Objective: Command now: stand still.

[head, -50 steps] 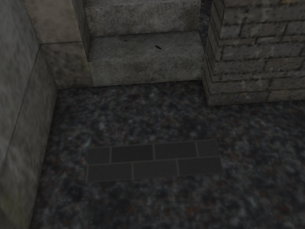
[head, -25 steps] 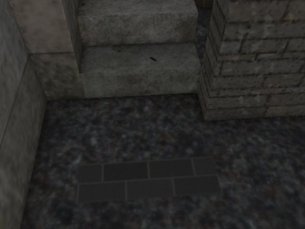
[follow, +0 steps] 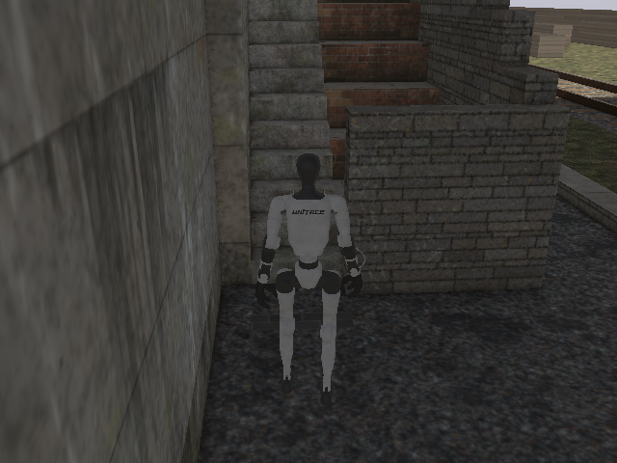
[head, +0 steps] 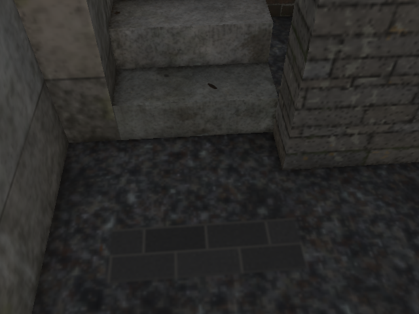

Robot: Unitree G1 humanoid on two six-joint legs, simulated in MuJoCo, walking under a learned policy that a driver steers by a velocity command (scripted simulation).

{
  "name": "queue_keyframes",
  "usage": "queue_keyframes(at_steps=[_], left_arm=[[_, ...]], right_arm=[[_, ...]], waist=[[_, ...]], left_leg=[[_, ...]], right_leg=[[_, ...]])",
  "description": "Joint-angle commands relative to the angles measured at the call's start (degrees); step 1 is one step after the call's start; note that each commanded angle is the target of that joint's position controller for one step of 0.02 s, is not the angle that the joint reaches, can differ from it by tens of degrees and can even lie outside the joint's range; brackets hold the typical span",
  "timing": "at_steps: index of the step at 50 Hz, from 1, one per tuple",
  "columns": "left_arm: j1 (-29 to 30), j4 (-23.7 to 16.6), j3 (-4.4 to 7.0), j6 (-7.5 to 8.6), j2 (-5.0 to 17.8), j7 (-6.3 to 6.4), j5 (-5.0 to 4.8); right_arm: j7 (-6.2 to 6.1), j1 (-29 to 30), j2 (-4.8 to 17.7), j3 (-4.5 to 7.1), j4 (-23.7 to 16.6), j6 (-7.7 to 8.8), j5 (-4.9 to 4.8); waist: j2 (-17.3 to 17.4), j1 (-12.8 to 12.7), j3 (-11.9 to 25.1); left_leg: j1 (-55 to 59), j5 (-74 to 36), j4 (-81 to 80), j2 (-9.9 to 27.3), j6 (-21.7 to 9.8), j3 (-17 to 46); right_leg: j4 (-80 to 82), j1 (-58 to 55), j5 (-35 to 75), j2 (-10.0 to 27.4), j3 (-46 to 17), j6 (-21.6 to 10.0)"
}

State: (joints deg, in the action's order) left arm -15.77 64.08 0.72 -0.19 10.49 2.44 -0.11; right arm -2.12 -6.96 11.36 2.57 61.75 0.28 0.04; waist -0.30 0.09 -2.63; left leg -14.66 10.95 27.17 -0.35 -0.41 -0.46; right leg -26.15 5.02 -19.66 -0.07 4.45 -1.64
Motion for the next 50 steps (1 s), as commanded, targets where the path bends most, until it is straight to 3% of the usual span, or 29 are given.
queue_keyframes(at_steps=[1,4,6,7,8,9,10,11,12,13,16,19,21,22,23,24,25,26,28,30,36,40,42,44,46,47,48,49,50], left_arm=[[-3.75,-0.64,0.82,0.34,5.08,0.17,0.01],[-4.35,-0.55,0.84,0.40,4.82,0.19,0.00],[-5.49,-0.22,0.92,0.73,4.79,0.53,0.01],[-6.93,0.41,1.02,0.75,4.71,0.62,-0.12],[-7.54,0.44,1.53,0.69,5.92,0.72,-0.55],[-7.80,-0.05,2.21,0.77,7.87,0.87,-0.97],[-8.66,-0.53,2.87,1.10,9.80,0.98,-1.39],[-8.59,-0.89,3.59,1.67,11.45,0.80,-1.51],[-9.30,-1.11,3.65,2.58,10.74,0.63,-0.95],[-9.32,-1.25,3.45,3.51,9.45,0.42,-0.75],[-9.18,-2.26,3.32,4.29,7.91,-0.68,-1.20],[-8.03,-3.32,4.10,4.08,10.91,-0.86,-1.66],[-5.99,-4.55,4.45,4.46,12.35,-1.02,-2.65],[-4.69,-4.76,4.12,4.84,11.85,-1.10,-2.32],[-2.67,-5.65,3.53,5.04,9.07,-1.00,-2.08],[-4.43,-8.60,2.26,6.11,2.97,-0.26,-1.58],[-3.51,-9.00,2.96,6.88,4.91,0.00,-3.36],[-2.74,-9.79,3.37,7.59,5.48,-0.44,-4.69],[-1.47,-9.46,4.18,7.73,6.99,-0.40,-3.35],[-0.85,-9.35,4.72,6.86,6.87,-0.32,-2.85],[10.68,-13.03,4.43,5.75,5.43,-0.73,-2.08],[17.12,-14.46,3.42,5.34,4.60,-2.49,-2.46],[20.27,-15.68,3.23,5.21,5.11,-3.35,-2.55],[19.33,-16.32,3.17,5.46,6.18,-4.27,-1.70],[7.79,-12.58,4.68,5.66,9.75,-4.14,-0.55],[0.71,-9.96,5.71,5.65,11.82,-4.19,0.09],[-4.36,-9.76,6.79,5.25,17.17,-3.66,1.29],[-3.41,-10.13,6.38,4.70,20.30,-3.90,2.29],[-3.44,-10.54,5.48,4.30,16.50,-4.32,1.56]], right_arm=[[-0.20,0.31,5.57,0.78,-1.60,0.49,0.01],[-0.24,-0.06,5.46,0.68,-1.19,0.52,0.00],[-0.16,0.00,5.76,0.90,-1.21,0.21,-0.53],[-0.13,-1.05,5.07,0.80,-0.65,0.12,-0.49],[-0.12,-1.19,5.14,0.96,-0.51,0.09,-0.73],[-0.04,-0.10,5.20,1.11,-1.07,0.37,-0.85],[0.27,2.52,5.26,1.14,-2.41,1.05,-1.06],[0.70,4.78,4.35,0.73,-3.78,2.20,-0.97],[1.17,6.13,4.96,0.95,-4.67,3.10,-1.57],[1.60,5.52,5.65,1.25,-4.82,3.76,-2.18],[2.83,6.58,4.65,0.98,-5.60,5.48,-2.18],[4.14,4.27,2.54,0.11,-4.76,5.75,-1.72],[3.32,-4.46,5.34,1.38,-1.60,4.91,-1.86],[2.75,-11.86,7.63,2.64,0.56,4.77,-2.07],[2.37,-19.07,11.29,3.96,2.57,5.02,-1.52],[2.31,-26.91,18.98,5.08,3.43,5.69,-0.42],[2.75,-23.14,14.33,3.20,3.20,7.05,0.39],[2.55,-17.39,13.89,2.89,2.06,7.61,-0.32],[2.91,-9.16,8.99,1.26,0.03,7.78,-0.21],[3.02,-9.06,7.97,0.85,0.25,7.64,-0.04],[1.04,-15.83,9.86,1.15,0.58,6.56,-0.25],[0.44,-15.28,9.38,0.64,-1.03,6.10,0.30],[0.73,-16.06,8.65,0.25,-0.74,5.81,-0.30],[0.85,-16.76,9.11,0.20,-0.77,5.43,-0.88],[0.87,-14.14,11.51,0.88,-1.14,4.58,-1.08],[0.78,-14.63,9.82,0.17,-0.79,4.63,-1.15],[0.25,-15.73,8.83,-0.53,-2.44,4.57,0.61],[0.81,-27.59,0.59,-2.73,-0.83,4.90,0.63],[1.07,-27.11,4.62,-1.80,0.61,5.27,-1.58]], waist=[[-0.18,0.13,0.10],[-0.21,0.15,-0.06],[0.60,-0.05,-0.16],[-0.50,-0.17,1.09],[-2.45,-0.50,-0.12],[-5.39,-1.20,-2.37],[-7.98,-2.24,-5.42],[-10.14,-2.95,-8.23],[-8.84,-3.31,-10.26],[-7.06,-2.50,-10.86],[-3.84,-2.62,-7.85],[-5.28,-0.74,-5.45],[-5.06,3.75,-2.79],[-4.33,7.67,0.32],[2.20,11.05,3.46],[21.68,9.52,8.85],[14.86,7.22,9.94],[11.12,4.25,4.47],[5.43,1.20,-0.99],[5.57,-0.24,-2.18],[4.83,1.56,-4.52],[5.57,3.26,-5.75],[6.39,3.90,-5.44],[7.62,3.00,-3.15],[8.45,-2.71,3.12],[6.45,-6.15,6.97],[-0.18,-6.85,15.22],[-19.32,0.67,27.29],[-15.54,-1.57,32.19]], left_leg=[[5.38,-9.44,-2.67,2.11,-1.90,2.15],[5.19,-8.92,-2.89,2.10,-1.88,2.19],[5.36,-9.93,-3.09,2.28,-2.09,2.47],[5.74,-3.33,-2.26,1.20,-2.09,1.28],[3.33,6.54,0.52,-0.82,-2.05,-0.87],[-1.80,13.91,5.03,-2.47,-1.92,-3.07],[-8.25,15.10,10.99,-2.34,-2.22,-4.28],[-13.27,14.15,17.94,0.32,-2.80,-2.56],[-20.94,16.73,24.55,3.01,-3.21,0.13],[-27.82,17.30,28.97,5.28,-3.43,2.39],[-29.56,13.89,21.64,7.29,-2.97,1.38],[-11.37,9.36,12.20,3.42,-1.05,-4.63],[6.18,3.31,7.67,-0.99,-0.23,-8.26],[13.89,2.69,6.38,-2.17,-0.96,-8.35],[20.60,4.21,3.64,3.82,-2.82,0.34],[25.77,14.32,-11.53,21.30,-12.24,34.59],[22.48,24.33,-16.74,24.95,-14.93,47.04],[18.32,25.59,-16.04,25.02,-13.38,41.87],[9.15,16.07,-16.67,19.50,-9.31,26.53],[5.50,9.67,-18.89,15.64,-7.89,18.41],[10.81,-4.44,-21.50,14.53,-8.44,9.72],[6.96,-14.99,-21.00,11.62,-7.92,1.34],[8.64,-20.94,-18.05,11.47,-7.39,0.30],[13.57,-27.69,-14.30,12.77,-6.64,0.11],[15.58,-38.44,-3.99,11.96,-4.31,-0.96],[13.71,-37.04,4.60,9.72,-2.55,-1.42],[4.04,-17.12,20.49,5.28,-0.01,-2.35],[-10.44,29.13,42.41,-4.03,2.63,1.71],[-11.88,30.03,50.13,-4.49,2.71,10.08]], right_leg=[[6.69,7.33,8.05,3.42,-3.59,-1.13],[6.91,7.42,7.63,3.40,-3.57,-1.15],[7.19,7.49,6.91,3.57,-3.61,-1.01],[8.25,7.01,0.27,3.52,-3.79,-1.50],[9.82,7.35,-9.14,4.47,-5.70,-3.08],[12.80,7.46,-19.18,7.89,-10.66,-5.73],[17.38,6.96,-26.82,13.96,-18.16,-9.10],[20.62,6.61,-27.88,19.74,-24.88,-12.37],[21.90,2.96,-23.12,22.89,-28.48,-14.19],[21.00,-2.41,-17.26,23.54,-28.58,-14.20],[17.91,-9.40,-3.68,18.04,-19.15,-10.01],[15.42,2.37,-1.94,13.08,-11.40,-8.56],[9.25,12.40,2.30,10.67,-8.95,-7.56],[0.71,14.29,12.13,8.91,-6.63,-6.22],[-17.09,19.16,15.71,5.30,-1.65,-3.05],[-38.32,30.51,-7.71,-2.21,-1.10,-0.40],[-49.72,34.44,-10.40,-1.16,-12.82,-1.58],[-53.17,39.28,-6.40,2.21,-12.63,-2.90],[-48.20,37.34,4.50,6.82,-9.85,-3.97],[-42.11,33.23,8.23,8.05,-8.73,-3.38],[-25.01,40.67,16.75,8.25,-6.16,0.72],[-13.15,32.33,25.64,5.61,-1.18,1.02],[-9.10,28.98,25.98,4.28,-0.89,-0.07],[-6.18,26.14,25.03,3.09,-0.80,-1.67],[-4.31,13.97,25.10,0.19,0.25,-3.82],[-2.65,4.43,28.98,-0.36,-0.51,-4.26],[-7.10,-11.07,49.89,10.20,-10.55,-6.41],[-4.16,-26.60,63.37,24.77,-31.06,-18.02],[4.89,-24.07,50.45,25.04,-38.70,-19.52]])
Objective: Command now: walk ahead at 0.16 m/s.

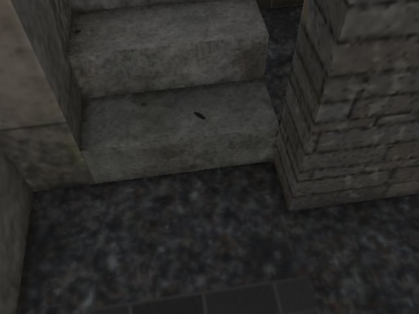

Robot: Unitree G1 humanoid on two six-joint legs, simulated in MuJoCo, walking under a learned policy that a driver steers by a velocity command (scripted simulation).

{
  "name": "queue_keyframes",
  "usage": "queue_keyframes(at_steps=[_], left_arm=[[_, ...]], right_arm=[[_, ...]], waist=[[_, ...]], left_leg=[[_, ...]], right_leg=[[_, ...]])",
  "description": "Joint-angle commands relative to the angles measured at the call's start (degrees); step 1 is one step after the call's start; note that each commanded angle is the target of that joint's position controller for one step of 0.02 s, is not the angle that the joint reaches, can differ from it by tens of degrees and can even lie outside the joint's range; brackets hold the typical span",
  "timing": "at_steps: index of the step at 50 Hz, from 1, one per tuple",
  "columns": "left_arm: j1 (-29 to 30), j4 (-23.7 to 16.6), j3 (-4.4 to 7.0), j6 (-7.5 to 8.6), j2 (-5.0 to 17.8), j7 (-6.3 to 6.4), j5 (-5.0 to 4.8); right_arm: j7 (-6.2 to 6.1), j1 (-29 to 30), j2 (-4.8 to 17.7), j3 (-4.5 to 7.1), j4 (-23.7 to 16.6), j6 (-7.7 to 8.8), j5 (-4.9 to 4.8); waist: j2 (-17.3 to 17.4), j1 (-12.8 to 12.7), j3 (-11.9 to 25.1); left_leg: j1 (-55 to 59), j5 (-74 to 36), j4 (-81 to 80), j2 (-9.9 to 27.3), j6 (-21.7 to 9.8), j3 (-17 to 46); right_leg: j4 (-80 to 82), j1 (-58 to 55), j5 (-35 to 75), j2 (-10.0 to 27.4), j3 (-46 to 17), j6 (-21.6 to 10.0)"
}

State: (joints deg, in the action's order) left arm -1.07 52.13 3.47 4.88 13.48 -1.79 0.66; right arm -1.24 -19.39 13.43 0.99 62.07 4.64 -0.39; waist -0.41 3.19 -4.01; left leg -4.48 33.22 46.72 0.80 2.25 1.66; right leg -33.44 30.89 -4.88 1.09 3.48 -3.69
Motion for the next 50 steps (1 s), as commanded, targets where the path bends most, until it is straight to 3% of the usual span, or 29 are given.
queue_keyframes(at_steps=[1,2,3,4,6,7,9,12,14,15,16,17,18,19,20,24,28,29,31,44,45,47,48,50], left_arm=[[-13.44,0.52,1.91,-0.62,10.88,0.12,-0.47],[-8.07,-0.34,0.72,-0.65,7.98,0.60,-1.15],[-5.32,-0.34,-0.02,-0.15,6.80,0.65,-0.44],[-4.60,0.43,-0.20,0.07,6.58,0.68,0.34],[-3.27,1.55,-0.92,0.41,5.08,0.58,1.63],[-2.98,1.83,-1.06,0.50,5.20,0.74,1.58],[-2.93,2.03,-0.94,0.24,6.55,1.39,1.17],[-2.04,1.86,-0.85,-0.96,8.17,2.05,0.14],[-1.88,2.36,-1.35,-1.98,7.44,2.22,-0.57],[-3.10,2.87,-1.84,-2.53,6.40,2.53,-0.72],[-4.44,3.46,-2.12,-2.79,6.00,2.63,-0.56],[-5.73,3.69,-2.13,-3.07,6.08,2.44,0.20],[-7.57,3.39,-1.85,-3.62,6.19,2.64,0.37],[-6.51,3.38,-1.91,-3.94,6.74,2.86,0.92],[-6.58,3.37,-2.01,-4.15,6.36,2.97,0.92],[-7.02,4.24,-2.46,-4.50,6.04,2.96,0.71],[-6.24,4.51,-2.69,-4.52,6.14,2.44,0.31],[-6.19,4.82,-2.75,-4.94,5.94,2.72,-0.28],[-6.49,4.83,-2.87,-5.54,6.06,3.26,-0.11],[-7.37,5.92,-3.01,-6.38,6.91,4.05,-0.01],[-8.63,6.51,-2.75,-6.46,7.41,4.09,-0.27],[-9.45,6.50,-1.86,-6.63,9.37,4.21,-0.97],[-10.17,6.25,-1.56,-6.29,10.11,4.23,-1.01],[-13.64,6.80,-0.67,-5.14,12.18,4.34,-1.05]], right_arm=[[0.32,-6.84,6.19,0.78,-1.29,0.75,-2.64],[-0.33,-1.23,6.43,0.85,-2.45,0.05,-1.92],[-1.04,0.45,6.95,1.47,-2.40,-1.25,-0.51],[-1.40,0.40,6.36,1.62,-2.76,-2.41,0.33],[-1.97,-1.48,3.43,1.36,-2.05,-3.38,0.18],[-2.27,-1.22,2.68,1.14,-2.13,-3.73,0.20],[-2.75,1.49,2.93,0.93,-2.89,-4.42,0.78],[-2.57,4.02,4.78,1.21,-3.32,-5.67,0.94],[-2.19,5.51,4.86,1.11,-3.01,-5.82,1.42],[-1.93,5.65,6.20,1.33,-3.14,-5.63,1.85],[-1.82,5.70,6.44,1.20,-3.26,-5.43,2.23],[-1.66,4.67,7.05,1.03,-3.13,-5.16,2.74],[-1.41,6.09,10.07,1.80,-2.24,-4.88,1.78],[-1.04,7.37,8.05,1.51,-2.60,-4.14,1.31],[-0.85,8.11,6.58,1.13,-2.60,-3.45,1.48],[-0.47,7.79,6.51,1.08,-2.13,-1.76,1.02],[-0.59,6.35,7.10,0.86,-1.58,-1.97,1.00],[-0.48,6.49,7.34,0.82,-2.06,-2.17,1.19],[-0.65,6.96,8.04,0.79,-2.44,-2.01,0.70],[-0.75,7.29,7.44,0.27,-3.06,-2.93,0.97],[-0.74,6.22,7.57,0.43,-2.62,-3.01,0.74],[-0.63,6.51,7.72,0.68,-3.26,-2.94,0.21],[-0.47,7.89,7.63,0.72,-4.25,-2.49,0.21],[0.24,9.47,6.16,0.51,-5.83,-0.97,-0.03]], waist=[[-8.22,-4.96,24.00],[-1.05,-4.00,17.37],[-0.36,-2.89,13.39],[-1.75,-1.56,12.13],[-4.67,0.28,10.59],[-5.53,0.61,10.02],[-6.20,-0.18,10.32],[-6.42,-0.81,9.22],[-5.50,-0.58,6.11],[-4.19,-0.65,4.46],[-3.41,-1.04,2.97],[-1.64,-2.00,1.72],[5.10,-4.84,0.01],[5.91,-4.33,0.07],[6.39,-4.76,1.50],[3.56,-4.62,5.20],[1.57,-3.88,6.80],[1.03,-3.23,7.24],[-0.04,-3.50,7.67],[-0.01,-3.54,4.56],[-0.34,-3.58,6.05],[-1.98,-3.99,2.18],[-3.49,-4.41,-0.73],[-8.91,-4.70,-0.96]], left_leg=[[-27.08,4.73,32.34,-2.76,-0.65,5.47],[-28.37,-0.10,28.91,0.58,-0.94,2.37],[-25.68,-4.56,25.54,3.05,-0.87,2.00],[-20.42,-7.20,21.54,4.65,-1.11,2.35],[-13.70,-7.53,13.47,4.51,-1.52,1.35],[-12.43,-6.98,8.38,4.11,-1.31,0.67],[-10.93,-8.96,-0.10,3.82,-0.77,0.25],[-7.28,-16.66,-7.99,2.94,-0.82,-1.02],[-4.47,-20.64,-15.27,1.73,-1.97,-2.44],[-3.79,-20.34,-18.25,1.40,-2.87,-2.87],[-4.10,-21.39,-21.20,3.13,-3.85,-1.01],[-5.31,-20.92,-23.59,5.53,-5.00,1.53],[-12.93,-12.53,-24.34,4.63,-6.18,2.13],[-16.92,-10.00,-26.45,4.00,-5.66,1.99],[-17.39,-11.03,-27.56,4.12,-4.63,1.93],[-12.14,-22.52,-25.54,3.35,-2.94,1.01],[-9.16,-27.81,-24.24,3.03,-3.39,0.53],[-8.29,-29.11,-24.74,2.93,-3.52,0.25],[-8.37,-30.60,-24.19,2.89,-3.78,0.21],[-8.56,-26.57,-24.86,1.94,-3.58,-0.83],[-8.34,-19.18,-23.94,0.78,-4.03,-2.08],[-13.80,-2.13,-20.63,-0.66,-5.78,-3.47],[-17.78,0.63,-17.79,-0.88,-6.43,-3.66],[-21.38,-5.87,-8.72,-1.26,-6.73,-5.25]], right_leg=[[14.08,-42.11,24.10,21.53,-30.05,-14.62],[15.74,-33.85,16.27,18.57,-23.40,-11.46],[16.90,-25.82,16.08,16.97,-19.14,-10.95],[18.57,-19.77,14.84,15.21,-16.42,-10.19],[19.35,-12.93,16.30,11.56,-10.22,-9.09],[19.63,-11.52,16.62,10.96,-8.73,-9.53],[20.51,-11.14,9.78,11.23,-8.98,-10.46],[23.89,-8.36,-14.98,11.54,-11.22,-9.23],[23.69,-5.74,-24.89,10.06,-10.75,-6.29],[23.30,-4.94,-28.85,8.96,-10.71,-4.23],[22.23,-4.92,-30.06,7.80,-10.39,-2.04],[19.70,-5.65,-27.10,6.36,-9.61,-0.14],[18.94,-9.60,-22.74,2.93,-5.69,1.03],[15.91,-14.90,-18.30,2.31,-4.76,1.49],[14.33,-17.72,-14.80,2.24,-4.55,1.18],[11.95,-19.95,-5.64,2.39,-4.01,-0.18],[10.51,-20.92,1.44,2.50,-3.54,-0.08],[10.51,-20.94,2.85,2.59,-3.34,-0.42],[9.46,-22.30,5.83,2.34,-3.12,-0.08],[9.91,-20.98,2.51,2.76,-3.82,0.23],[9.86,-21.62,-5.67,2.14,-3.44,-0.31],[12.78,-17.71,-31.55,3.81,-7.01,-2.49],[15.90,-16.06,-39.06,6.92,-11.82,-4.11],[22.90,-17.54,-43.48,15.84,-24.98,-8.64]])
Over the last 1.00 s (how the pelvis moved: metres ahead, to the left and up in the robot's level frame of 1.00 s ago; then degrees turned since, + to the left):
0.34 0.01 -0.02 -1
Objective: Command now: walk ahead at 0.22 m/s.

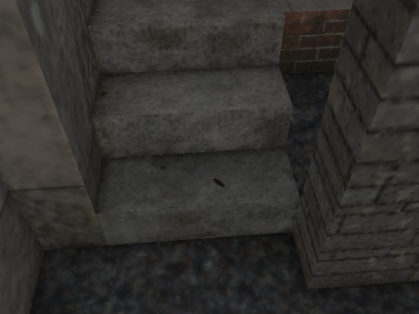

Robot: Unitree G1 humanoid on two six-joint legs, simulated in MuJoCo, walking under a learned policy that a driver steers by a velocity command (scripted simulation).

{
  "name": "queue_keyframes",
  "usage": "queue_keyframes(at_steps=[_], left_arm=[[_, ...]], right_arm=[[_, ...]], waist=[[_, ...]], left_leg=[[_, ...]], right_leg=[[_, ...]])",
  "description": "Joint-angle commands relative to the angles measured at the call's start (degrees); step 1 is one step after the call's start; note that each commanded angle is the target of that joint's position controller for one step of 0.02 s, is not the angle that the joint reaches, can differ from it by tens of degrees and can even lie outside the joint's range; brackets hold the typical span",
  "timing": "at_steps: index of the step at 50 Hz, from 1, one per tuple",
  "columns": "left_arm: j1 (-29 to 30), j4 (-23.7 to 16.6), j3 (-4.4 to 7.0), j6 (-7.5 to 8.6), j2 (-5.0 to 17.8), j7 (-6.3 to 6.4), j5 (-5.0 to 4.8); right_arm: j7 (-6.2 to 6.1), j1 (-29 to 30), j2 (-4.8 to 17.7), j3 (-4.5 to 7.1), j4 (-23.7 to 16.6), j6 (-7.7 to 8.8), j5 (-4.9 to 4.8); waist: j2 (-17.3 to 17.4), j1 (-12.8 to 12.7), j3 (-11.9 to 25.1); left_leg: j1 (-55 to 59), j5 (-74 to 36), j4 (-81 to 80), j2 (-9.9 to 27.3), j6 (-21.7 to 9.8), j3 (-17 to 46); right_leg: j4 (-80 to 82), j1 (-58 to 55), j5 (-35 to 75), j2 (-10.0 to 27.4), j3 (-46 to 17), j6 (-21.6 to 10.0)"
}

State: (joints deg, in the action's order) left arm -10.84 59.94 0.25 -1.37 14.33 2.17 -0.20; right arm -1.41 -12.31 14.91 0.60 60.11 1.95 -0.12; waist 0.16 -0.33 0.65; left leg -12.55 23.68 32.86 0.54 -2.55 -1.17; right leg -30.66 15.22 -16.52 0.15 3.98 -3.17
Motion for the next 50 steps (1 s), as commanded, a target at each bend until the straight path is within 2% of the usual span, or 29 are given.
queue_keyframes(at_steps=[1,3,6,7,8,9,11,14,16,18,22,23,25,27,28,29,30,31,32,33,34,35,40,41,43,46,48,49,50], left_arm=[[-4.73,-1.07,2.81,1.73,11.46,0.58,0.08],[-1.18,-3.01,3.01,2.61,11.56,0.57,-0.13],[6.37,-6.65,2.92,2.52,9.88,0.24,-1.57],[7.17,-7.49,2.21,2.84,7.35,-0.07,-1.38],[9.56,-9.79,1.08,3.58,3.56,-0.21,-0.87],[12.57,-11.81,1.24,4.65,5.61,-0.37,-0.29],[7.39,-10.02,1.26,6.34,6.12,-2.62,-0.45],[6.92,-9.47,1.79,6.96,5.98,-3.84,-0.39],[10.38,-10.67,1.05,5.90,3.20,-4.25,0.03],[13.37,-12.23,0.40,5.55,2.13,-4.22,0.19],[18.32,-14.73,0.51,6.25,4.88,-4.57,-0.24],[17.65,-14.44,1.01,6.62,6.09,-4.67,-0.37],[13.73,-13.53,1.84,7.04,7.52,-4.68,0.40],[1.70,-9.46,4.76,8.27,11.86,-4.75,-0.73],[-10.24,-6.56,6.26,8.53,15.44,-4.19,-0.36],[-15.54,-4.89,7.06,8.43,19.70,-4.19,0.68],[-15.65,-4.89,5.90,8.90,14.66,-4.18,0.69],[-9.10,-5.98,5.21,9.35,11.85,-4.04,-0.02],[-2.85,-7.61,4.43,9.52,9.49,-3.92,-0.02],[1.34,-8.17,3.86,9.92,7.43,-3.90,0.42],[2.05,-6.95,3.15,10.08,6.05,-3.37,0.83],[1.52,-5.94,2.71,9.94,4.84,-3.51,1.06],[-0.19,-3.87,4.00,9.59,9.69,-1.41,-0.16],[-5.43,-1.93,2.80,9.62,6.36,-1.89,0.95],[-6.81,-1.71,2.45,9.75,6.19,-1.66,1.00],[-5.90,-2.25,3.14,9.37,9.02,-1.23,2.18],[-6.26,-2.09,3.12,8.49,8.57,-1.42,1.38],[-6.98,-1.57,2.77,8.54,7.44,-1.25,0.53],[-7.20,-2.03,2.44,8.32,6.42,-1.03,-0.38]], right_arm=[[0.85,2.78,5.03,1.03,-4.09,2.28,-0.28],[1.53,1.45,4.74,0.98,-4.18,2.86,-0.91],[1.43,-5.24,5.36,1.67,-0.78,3.30,-0.30],[1.48,-9.98,6.47,2.14,0.63,3.31,0.01],[1.39,-14.94,10.68,3.22,1.46,3.63,0.82],[1.44,-14.93,11.55,3.34,0.52,4.61,0.55],[0.80,-10.75,7.60,2.35,-1.58,5.98,0.15],[1.48,-11.89,5.22,1.59,-2.03,5.12,0.01],[0.98,-11.84,5.40,1.39,-2.02,4.29,-0.07],[0.65,-10.93,8.20,1.83,-3.13,3.63,0.40],[0.12,-12.37,9.82,2.39,-2.81,2.24,-0.68],[0.34,-12.26,9.49,2.48,-2.86,1.79,-0.95],[0.92,-11.56,12.09,3.76,-3.37,1.66,-0.69],[0.72,-10.21,9.08,3.23,-4.15,1.36,-0.50],[1.00,-9.54,6.19,2.17,-5.85,1.88,0.02],[2.03,-16.86,-2.67,-0.10,-6.97,3.60,0.12],[1.91,-13.67,2.77,1.18,-6.51,5.47,-2.48],[1.71,-7.07,7.86,2.39,-9.38,6.31,-3.74],[1.09,-3.97,8.55,2.46,-10.29,6.27,-2.94],[0.23,-2.20,8.54,3.02,-10.37,5.43,-0.86],[0.02,-3.40,7.49,3.34,-10.69,4.00,0.21],[0.18,-5.78,5.78,3.41,-10.38,2.96,-0.06],[0.55,-0.97,3.03,2.79,-12.85,1.68,1.34],[2.90,3.18,-1.08,1.18,-13.87,0.79,4.03],[3.77,6.09,-2.17,0.76,-14.30,-0.04,4.07],[2.41,6.23,-0.17,0.44,-14.67,0.92,2.49],[1.66,5.67,0.59,0.46,-14.38,1.96,2.27],[0.95,1.63,0.82,0.47,-12.81,2.80,2.42],[0.14,-4.36,2.63,0.75,-11.24,3.75,3.76]], waist=[[-9.72,-1.36,-5.04],[-8.98,0.91,-4.30],[-5.52,5.17,-3.56],[-0.97,6.41,-1.30],[13.76,7.60,-0.46],[15.65,8.26,-3.60],[7.95,3.97,-4.86],[2.43,2.95,-3.01],[3.20,2.99,-5.00],[2.84,3.38,-5.81],[6.34,3.82,-7.21],[6.01,3.58,-6.70],[10.23,1.64,-4.25],[7.66,-5.25,2.72],[2.50,-9.95,9.48],[-14.26,-5.24,18.90],[-11.64,-7.86,18.62],[-10.31,-6.53,8.85],[-5.76,-4.08,5.84],[-0.56,-2.02,3.38],[-1.70,0.43,2.18],[-4.13,1.78,1.21],[-4.09,2.43,-3.03],[-1.57,1.75,-4.85],[-2.55,0.41,-4.45],[-4.10,0.56,-0.82],[-5.48,0.14,0.20],[-4.81,1.56,1.41],[-3.13,3.70,5.02]], left_leg=[[-13.15,3.65,9.03,0.48,-2.24,-0.77],[-11.39,6.98,8.12,2.34,-3.45,0.71],[6.69,-5.86,-9.79,-1.05,-3.56,-3.03],[13.06,-3.91,-11.41,1.98,-3.93,1.38],[17.74,10.91,-20.36,13.56,-8.65,21.24],[18.72,13.10,-26.85,22.40,-14.07,36.39],[22.15,-1.19,-23.19,19.26,-12.03,27.87],[19.40,-19.18,-22.51,15.67,-8.09,15.55],[13.42,-21.89,-24.31,13.18,-8.13,10.89],[7.71,-22.44,-25.76,11.44,-7.51,7.20],[8.33,-20.71,-27.64,12.51,-6.54,5.58],[10.52,-23.66,-25.70,12.33,-5.80,4.60],[11.37,-31.83,-20.73,13.36,-5.70,3.68],[9.57,-44.87,-2.75,10.99,-3.96,1.30],[-1.74,-35.04,15.37,8.79,-1.87,-1.19],[-24.27,4.68,38.07,-1.95,1.01,0.40],[-31.54,8.99,46.58,-2.67,-0.44,10.79],[-36.88,3.76,46.84,0.89,-1.88,9.26],[-33.91,-2.34,43.94,4.43,-2.21,7.28],[-29.01,-6.45,41.23,6.45,-1.51,7.01],[-24.49,-8.24,38.64,7.87,-0.87,8.11],[-21.49,-7.20,36.22,8.26,-0.29,8.28],[-19.23,-18.19,19.41,7.96,3.23,3.87],[-14.42,-21.02,14.11,5.83,3.82,-0.81],[-13.24,-25.50,8.10,4.43,3.41,-1.20],[-11.00,-21.54,4.00,2.92,1.19,-0.12],[-8.15,-18.57,-1.72,0.84,0.04,-1.82],[-2.40,-22.77,-8.56,-0.41,-0.03,-2.72],[7.33,-32.60,-11.76,4.19,-0.77,1.14]], right_leg=[[21.64,-1.23,-29.85,19.05,-28.64,-10.43],[21.90,0.32,-25.02,18.92,-26.91,-9.28],[14.50,9.21,-14.60,9.28,-12.31,-3.80],[5.55,13.55,-11.72,6.35,-8.10,-2.20],[-12.26,23.86,-8.17,-1.00,1.00,1.62],[-23.06,33.11,-13.96,-0.49,-3.72,1.66],[-33.23,39.95,-4.94,4.51,-7.31,1.36],[-30.05,35.73,3.39,6.90,-6.28,2.07],[-22.67,31.00,7.46,5.75,-3.76,4.06],[-14.40,23.96,12.17,3.89,-2.14,4.70],[-4.60,18.87,15.02,2.15,-1.47,2.62],[-2.76,17.76,14.18,1.63,-1.49,2.08],[-0.49,10.21,11.57,0.35,-1.24,0.54],[1.59,-5.67,9.57,-1.93,0.02,-2.94],[2.47,-21.01,3.67,6.87,-10.36,-7.24],[8.63,-39.91,-11.24,22.47,-41.54,-17.45],[17.89,-37.91,-19.61,23.24,-51.74,-18.07],[18.45,-31.38,-14.60,20.83,-41.49,-14.58],[18.73,-23.06,-5.34,18.94,-33.32,-12.51],[19.37,-14.05,6.80,17.56,-26.84,-11.12],[20.33,-8.99,13.64,16.19,-22.43,-10.15],[20.74,-5.24,18.04,14.73,-18.22,-9.62],[25.53,2.67,16.25,10.94,-8.73,-10.30],[26.25,6.53,14.37,9.14,-5.85,-8.24],[23.85,2.84,14.88,9.69,-5.62,-6.39],[15.87,-5.21,31.13,11.68,-5.83,-4.91],[9.25,-9.34,40.21,11.53,-6.16,-3.74],[3.69,-10.45,43.90,8.92,-5.43,-2.25],[-3.13,-7.54,39.52,7.28,-5.36,-0.20]])
Over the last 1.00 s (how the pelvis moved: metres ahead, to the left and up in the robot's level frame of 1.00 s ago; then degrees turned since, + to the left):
0.13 0.00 0.02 0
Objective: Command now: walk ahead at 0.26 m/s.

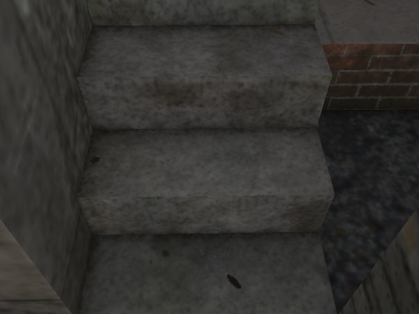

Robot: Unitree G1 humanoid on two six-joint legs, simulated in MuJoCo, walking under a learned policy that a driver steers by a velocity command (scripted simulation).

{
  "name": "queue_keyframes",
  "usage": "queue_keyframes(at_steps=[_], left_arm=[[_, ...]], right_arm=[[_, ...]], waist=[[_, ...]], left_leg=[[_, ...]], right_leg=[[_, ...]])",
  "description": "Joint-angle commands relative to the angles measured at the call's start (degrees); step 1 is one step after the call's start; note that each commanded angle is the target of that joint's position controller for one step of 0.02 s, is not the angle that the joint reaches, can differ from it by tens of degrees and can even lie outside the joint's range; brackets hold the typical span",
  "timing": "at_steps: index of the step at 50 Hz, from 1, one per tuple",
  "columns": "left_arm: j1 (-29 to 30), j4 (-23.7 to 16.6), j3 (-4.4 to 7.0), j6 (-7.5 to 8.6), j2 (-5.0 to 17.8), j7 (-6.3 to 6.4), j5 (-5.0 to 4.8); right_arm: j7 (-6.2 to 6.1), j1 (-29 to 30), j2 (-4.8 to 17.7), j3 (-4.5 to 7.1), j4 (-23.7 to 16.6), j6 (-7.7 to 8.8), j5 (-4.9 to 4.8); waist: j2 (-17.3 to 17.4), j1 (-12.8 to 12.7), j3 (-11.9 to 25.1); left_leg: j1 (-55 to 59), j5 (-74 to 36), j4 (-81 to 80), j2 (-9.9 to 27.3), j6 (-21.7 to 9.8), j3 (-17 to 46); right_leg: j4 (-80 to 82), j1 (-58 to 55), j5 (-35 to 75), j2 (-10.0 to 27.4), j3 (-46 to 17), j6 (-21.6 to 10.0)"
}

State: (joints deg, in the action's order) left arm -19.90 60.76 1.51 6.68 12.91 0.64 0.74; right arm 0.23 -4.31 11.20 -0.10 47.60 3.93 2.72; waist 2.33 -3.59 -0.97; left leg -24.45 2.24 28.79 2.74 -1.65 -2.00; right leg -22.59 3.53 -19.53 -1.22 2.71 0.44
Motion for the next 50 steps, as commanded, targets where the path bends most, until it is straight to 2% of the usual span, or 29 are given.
queue_keyframes(at_steps=[1,2,3,4,5,6,7,8,9,10,11,12,13,14,15,16,18,19,20,21,22,23,24,25,27,33,34,40,50], left_arm=[[-2.09,-4.39,0.25,0.02,4.05,0.77,-1.51],[-7.56,-1.22,-0.77,-1.44,0.19,0.90,-2.78],[-4.85,-0.50,-0.42,-2.77,2.86,1.23,-1.51],[-1.17,-1.33,-0.35,-3.30,2.85,1.22,-0.69],[0.62,-1.15,-0.55,-3.83,2.23,1.30,0.00],[2.00,-1.80,-0.58,-4.20,1.94,1.65,0.77],[0.73,-1.28,-0.75,-4.57,1.33,1.75,0.99],[-0.19,-0.21,-0.83,-5.14,1.29,1.98,0.74],[0.28,-0.31,-0.63,-5.55,2.30,2.10,0.23],[0.57,-0.18,-0.82,-6.26,1.73,2.07,0.63],[0.24,0.15,-0.60,-7.02,2.04,2.03,0.44],[0.53,0.17,-0.75,-7.37,1.80,2.07,0.75],[2.52,-0.38,-0.72,-7.13,2.71,1.52,0.78],[3.77,-1.06,-1.05,-6.42,3.14,1.51,1.36],[3.96,-1.13,-0.94,-5.75,4.75,1.55,1.33],[5.39,-0.52,0.26,-5.39,7.52,1.31,1.04],[6.09,-0.40,-0.22,-4.38,4.28,0.93,0.29],[6.03,-0.33,-0.19,-4.11,3.89,0.99,0.16],[4.75,0.04,-0.37,-3.80,3.13,1.01,0.40],[4.96,0.36,-0.07,-4.08,3.72,1.00,0.50],[9.93,-1.85,2.15,-4.61,10.26,0.81,-0.80],[9.45,-2.48,2.07,-4.83,9.02,0.89,-0.68],[8.44,-2.37,1.95,-5.04,7.54,0.98,-0.45],[7.46,-1.89,2.01,-5.15,6.82,1.40,-1.06],[7.59,-2.04,2.03,-5.13,6.42,1.71,-0.69],[8.16,-3.02,2.37,-5.03,7.95,1.31,-0.52],[7.05,-2.29,2.26,-5.22,7.51,1.18,0.10],[8.00,-2.29,2.45,-5.40,8.50,0.83,-0.22],[7.97,-1.47,2.67,-5.86,8.22,0.91,-0.34]], right_arm=[[-1.83,-17.18,11.83,2.40,1.73,2.05,1.79],[-1.81,-14.75,9.36,1.58,2.29,0.81,-0.35],[-1.48,-13.51,5.52,0.73,1.79,0.43,-1.17],[-1.66,-9.64,4.03,0.14,1.34,0.20,-1.18],[-2.25,-6.23,3.09,-0.39,1.02,-0.22,-0.98],[-2.59,-6.57,2.86,-0.68,1.46,-0.33,-0.92],[-2.91,-6.81,4.00,-0.47,2.26,-0.57,-1.17],[-2.74,-6.72,3.96,-0.42,2.28,-0.75,-1.41],[-2.56,-6.26,3.55,-0.55,1.95,-0.68,-1.51],[-2.41,-6.99,2.66,-0.71,2.84,-0.73,-1.26],[-2.31,-8.27,2.93,-0.70,3.80,-0.56,-2.15],[-2.31,-7.17,2.78,-0.67,4.02,-0.70,-2.62],[-2.29,-6.88,2.99,-0.64,4.26,-0.73,-2.74],[-2.20,-6.00,2.56,-0.63,3.95,-1.22,-1.90],[-2.03,-6.57,2.48,-0.58,3.87,-1.54,-1.57],[-1.94,-8.69,2.26,-0.19,4.29,-2.25,-1.61],[-2.21,-11.24,3.03,0.11,5.76,-2.06,-1.23],[-2.21,-12.23,3.90,0.43,6.36,-1.74,-1.28],[-2.22,-12.55,3.73,0.54,6.85,-1.57,-1.51],[-2.10,-12.09,3.19,0.40,6.56,-1.17,-1.40],[-2.47,-10.93,9.41,2.11,6.91,-1.62,-0.62],[-2.92,-10.38,8.61,2.06,6.80,-1.74,-0.38],[-3.18,-10.38,6.89,1.72,6.90,-1.83,-0.63],[-3.41,-10.19,6.00,1.64,6.62,-1.99,-0.68],[-3.56,-10.11,5.63,1.63,6.60,-1.99,-0.92],[-3.24,-10.13,7.73,1.86,6.27,-2.02,-0.87],[-3.20,-11.75,7.08,1.61,7.65,-2.34,-1.22],[-3.14,-10.59,8.30,1.62,8.07,-3.03,-0.93],[-3.03,-10.28,7.94,1.42,8.87,-3.27,-1.02]], waist=[[5.65,4.94,11.61],[12.02,3.27,17.54],[5.15,4.04,15.71],[3.57,3.14,11.22],[2.71,1.90,8.27],[1.43,1.39,4.29],[3.12,0.54,4.87],[2.93,0.72,5.94],[3.97,1.25,7.23],[4.32,1.28,7.20],[4.90,1.38,6.48],[4.95,0.56,4.78],[3.36,0.69,1.94],[3.05,0.77,-0.02],[2.23,1.62,-1.40],[-4.72,3.43,-4.40],[-6.32,3.71,-3.34],[-5.95,3.88,-2.21],[-4.69,3.49,-1.68],[-3.95,3.39,-1.25],[-3.50,5.00,-3.17],[-2.59,3.96,-1.24],[-2.45,3.83,-0.67],[-1.92,3.46,-0.50],[-3.00,3.59,0.19],[-2.74,3.85,3.15],[-2.07,4.04,4.37],[-2.91,4.01,2.61],[-2.82,4.09,2.34]], left_leg=[[31.54,-39.83,-3.85,15.82,-5.50,15.13],[35.27,-55.35,-3.26,19.75,-13.30,18.96],[31.31,-48.39,-5.35,17.90,-13.40,16.68],[26.59,-40.91,-7.52,15.26,-11.94,14.03],[21.72,-31.91,-10.10,13.23,-10.16,11.68],[17.23,-31.52,-11.80,11.81,-8.75,10.07],[16.33,-28.59,-12.01,11.11,-8.62,8.81],[16.08,-25.31,-12.44,10.39,-8.71,8.04],[16.12,-19.05,-13.14,8.93,-8.36,6.98],[15.23,-12.59,-14.02,8.59,-7.94,7.04],[13.41,-4.46,-15.23,7.51,-6.35,7.26],[10.71,6.01,-16.40,6.81,-5.08,7.49],[7.60,15.63,-17.90,5.33,-3.22,7.64],[5.70,21.76,-19.32,5.52,-2.17,8.94],[5.74,22.41,-19.72,4.43,-0.95,9.44],[10.29,17.52,-18.86,2.39,-0.10,7.38],[15.95,9.14,-15.66,2.43,-0.78,6.52],[17.73,5.95,-14.78,2.49,-1.08,6.25],[18.36,4.12,-14.46,2.77,-1.46,6.08],[18.31,2.97,-14.35,3.24,-1.56,5.82],[15.58,5.65,-13.88,-0.17,-1.30,4.21],[16.17,6.44,-13.75,0.16,-1.40,4.23],[16.26,6.43,-13.92,0.20,-1.56,4.33],[16.60,6.98,-14.00,0.05,-0.86,4.36],[17.14,3.66,-13.21,0.29,-0.87,4.40],[19.35,-5.48,-11.20,0.86,-1.31,4.68],[19.91,-8.37,-10.54,0.55,-0.59,4.14],[19.25,-8.58,-10.19,0.61,-0.51,4.60],[19.78,-8.13,-11.19,0.75,-0.33,4.98]], right_leg=[[-22.94,13.76,19.14,5.31,-2.12,-1.42],[-28.69,17.22,-11.18,0.57,-3.28,-0.27],[-29.85,17.32,-14.95,1.77,-6.39,-0.03],[-28.77,17.42,-13.71,2.29,-6.78,0.43],[-25.62,15.61,-11.34,3.21,-6.88,1.04],[-22.62,14.36,-8.75,3.54,-6.17,1.77],[-20.00,12.09,-6.54,3.34,-5.28,2.18],[-17.16,9.95,-5.31,2.74,-4.62,2.53],[-15.21,7.85,-3.59,2.24,-4.19,2.78],[-11.81,6.05,-2.69,2.70,-4.32,2.55],[-9.97,3.57,0.40,2.33,-3.97,2.50],[-6.08,1.89,4.92,2.95,-4.10,2.18],[-1.94,0.64,11.23,3.17,-4.51,2.17],[2.51,0.25,13.22,5.60,-6.26,1.83],[4.90,1.09,12.18,7.36,-8.66,1.22],[3.64,8.29,7.98,6.00,-9.03,-0.13],[6.12,8.77,10.44,6.58,-9.44,-0.45],[6.65,8.14,11.39,6.60,-9.55,-0.40],[7.41,6.97,12.27,7.04,-9.60,-0.69],[7.35,5.61,13.14,7.08,-9.63,-1.35],[4.86,8.22,10.64,4.75,-8.52,-1.84],[4.97,8.12,9.59,4.97,-8.50,-2.16],[5.03,8.16,9.32,5.00,-8.58,-2.21],[5.75,8.31,9.77,5.31,-8.57,-1.75],[5.40,8.05,11.87,5.35,-8.44,-1.43],[4.27,6.68,16.89,5.63,-8.48,-1.49],[3.82,6.03,17.67,5.77,-8.48,-0.64],[3.66,7.13,16.73,5.60,-8.30,0.08],[4.34,6.70,16.06,5.86,-8.28,0.49]])
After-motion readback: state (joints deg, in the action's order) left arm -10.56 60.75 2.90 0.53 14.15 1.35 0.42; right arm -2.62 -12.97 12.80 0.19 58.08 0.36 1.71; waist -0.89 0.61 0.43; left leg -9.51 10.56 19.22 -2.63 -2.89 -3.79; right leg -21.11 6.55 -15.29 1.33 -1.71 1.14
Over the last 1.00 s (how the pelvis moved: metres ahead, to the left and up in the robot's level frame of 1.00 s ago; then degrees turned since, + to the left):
0.40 0.01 0.00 0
